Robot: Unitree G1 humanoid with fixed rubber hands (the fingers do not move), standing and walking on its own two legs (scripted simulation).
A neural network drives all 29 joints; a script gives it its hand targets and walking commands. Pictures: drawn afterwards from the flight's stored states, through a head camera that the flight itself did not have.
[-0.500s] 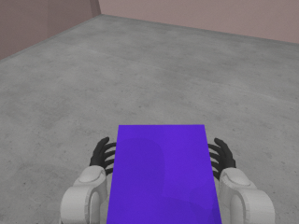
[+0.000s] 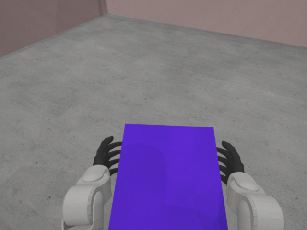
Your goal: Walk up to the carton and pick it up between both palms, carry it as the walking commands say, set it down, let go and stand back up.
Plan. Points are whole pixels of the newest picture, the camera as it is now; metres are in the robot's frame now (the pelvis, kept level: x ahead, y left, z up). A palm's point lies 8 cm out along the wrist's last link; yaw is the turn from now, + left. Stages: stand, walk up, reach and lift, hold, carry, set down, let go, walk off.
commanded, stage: carry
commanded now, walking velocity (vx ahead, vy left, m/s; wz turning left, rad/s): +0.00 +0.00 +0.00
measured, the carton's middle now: (165, 186) +0.25 +0.00 +0.02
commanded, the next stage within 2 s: none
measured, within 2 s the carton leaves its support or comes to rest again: neither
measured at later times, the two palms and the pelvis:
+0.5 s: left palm out of the picture +0.10 +0.17 +0.10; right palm out of the picture +0.11 -0.12 +0.11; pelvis -0.13 +0.01 +0.01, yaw +2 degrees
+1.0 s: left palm out of the picture +0.09 +0.15 +0.09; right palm out of the picture +0.10 -0.14 +0.09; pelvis -0.16 +0.00 +0.00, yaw +2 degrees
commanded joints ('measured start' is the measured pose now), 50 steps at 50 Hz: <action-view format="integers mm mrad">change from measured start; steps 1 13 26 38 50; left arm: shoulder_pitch -279 -261 -367 -353 -377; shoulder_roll -789 -743 -769 -752 -750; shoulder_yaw -546 -540 -594 -521 -479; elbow -4 -56 -54 46 123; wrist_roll -237 -227 -260 -216 -197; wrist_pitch -12 -27 -6 -25 -143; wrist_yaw -134 -127 -137 -139 -150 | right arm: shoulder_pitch -366 -357 -377 -410 -433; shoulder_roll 745 759 747 742 745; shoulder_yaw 593 622 560 550 518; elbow -94 -62 -49 21 104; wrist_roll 272 296 260 253 225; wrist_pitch -6 2 -4 -11 -123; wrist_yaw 123 113 119 133 147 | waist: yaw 2 -10 -2 -4 -10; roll -252 -200 23 -44 -62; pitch -150 -176 -64 -100 -140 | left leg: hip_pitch -68 178 41 72 125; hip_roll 1 -56 74 21 -2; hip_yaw -72 10 -144 -111 -103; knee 39 -102 -228 -145 -106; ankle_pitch -226 -204 -449 -374 -311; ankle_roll -59 -64 -8 -2 -2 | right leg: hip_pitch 118 85 -23 -65 -86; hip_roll -339 -242 -112 -133 -141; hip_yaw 387 208 58 100 114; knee -266 -124 -55 -143 -185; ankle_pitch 93 418 87 -33 -61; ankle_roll -84 -87 5 -11 -6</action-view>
